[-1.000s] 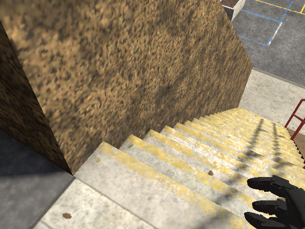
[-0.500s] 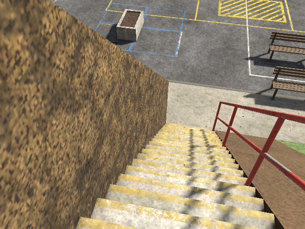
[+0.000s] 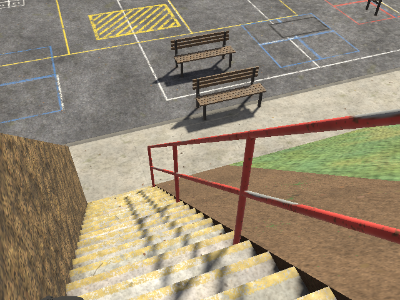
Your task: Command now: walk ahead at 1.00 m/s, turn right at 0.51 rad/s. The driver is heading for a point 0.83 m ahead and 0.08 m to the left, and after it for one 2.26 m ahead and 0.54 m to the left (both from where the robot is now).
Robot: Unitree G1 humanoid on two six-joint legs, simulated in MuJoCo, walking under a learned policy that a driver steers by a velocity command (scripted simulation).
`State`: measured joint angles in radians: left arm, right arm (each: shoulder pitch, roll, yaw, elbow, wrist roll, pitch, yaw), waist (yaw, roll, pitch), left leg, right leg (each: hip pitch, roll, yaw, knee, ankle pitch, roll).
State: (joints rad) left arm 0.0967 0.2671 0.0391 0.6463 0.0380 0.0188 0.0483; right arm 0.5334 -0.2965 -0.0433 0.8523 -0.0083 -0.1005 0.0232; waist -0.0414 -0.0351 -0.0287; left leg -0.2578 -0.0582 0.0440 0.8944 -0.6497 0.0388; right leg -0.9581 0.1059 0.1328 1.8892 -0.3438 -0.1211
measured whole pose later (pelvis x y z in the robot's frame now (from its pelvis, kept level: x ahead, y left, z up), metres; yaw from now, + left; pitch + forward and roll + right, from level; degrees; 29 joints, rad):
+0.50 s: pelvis +0.28 -0.02 -0.23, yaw -6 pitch +0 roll +0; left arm 0.44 0.23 0.02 0.96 0.01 -0.06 0.01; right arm 0.18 -0.26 -0.04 0.79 -0.03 -0.01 -0.02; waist 0.01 0.02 0.00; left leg -0.74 0.00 -0.16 1.09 0.21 0.00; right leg -0.43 0.01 -0.03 1.09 -0.66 -0.03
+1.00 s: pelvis +0.56 +0.00 -0.49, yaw -4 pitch -3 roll +2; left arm 0.04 0.19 0.02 0.83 0.02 -0.03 -0.02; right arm 0.50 -0.16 0.02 0.96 -0.01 -0.07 -0.01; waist -0.10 -0.09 -0.02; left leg -0.16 -0.09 0.06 1.16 -0.93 0.08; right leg -0.67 -0.07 0.04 0.71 0.55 -0.05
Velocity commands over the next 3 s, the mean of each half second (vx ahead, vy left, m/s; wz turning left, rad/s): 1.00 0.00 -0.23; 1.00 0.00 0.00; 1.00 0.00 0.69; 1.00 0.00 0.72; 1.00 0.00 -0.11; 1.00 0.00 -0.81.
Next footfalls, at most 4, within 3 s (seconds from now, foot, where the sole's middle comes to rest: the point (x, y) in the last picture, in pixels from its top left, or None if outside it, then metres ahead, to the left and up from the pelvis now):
0.28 right None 0.27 -0.12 -0.93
0.64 left None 0.44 0.10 -1.15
1.10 right None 0.75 -0.16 -1.36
1.46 left None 0.91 0.06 -1.58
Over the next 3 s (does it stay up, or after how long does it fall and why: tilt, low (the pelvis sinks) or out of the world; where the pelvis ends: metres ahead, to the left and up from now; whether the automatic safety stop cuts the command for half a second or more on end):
stays up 1.68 0.39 -1.61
